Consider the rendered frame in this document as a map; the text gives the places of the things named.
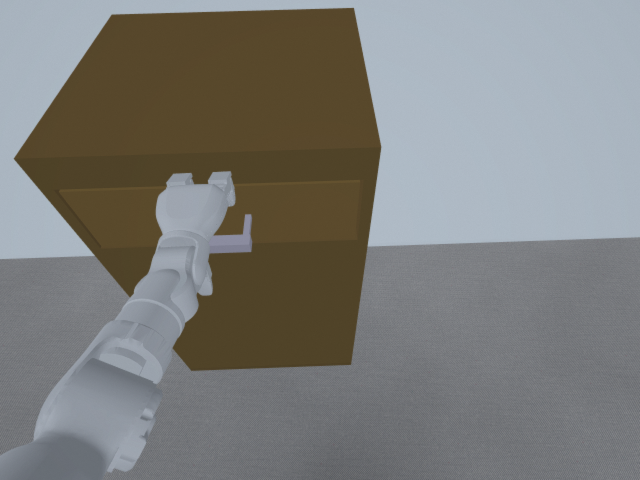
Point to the left robot forearm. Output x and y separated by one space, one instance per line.
141 337

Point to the handle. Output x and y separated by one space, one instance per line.
233 243

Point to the robot left hand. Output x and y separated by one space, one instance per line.
197 208

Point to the cabinet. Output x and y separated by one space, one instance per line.
270 95

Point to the drawer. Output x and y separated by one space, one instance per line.
280 212

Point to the robot left upper arm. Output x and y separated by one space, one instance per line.
101 422

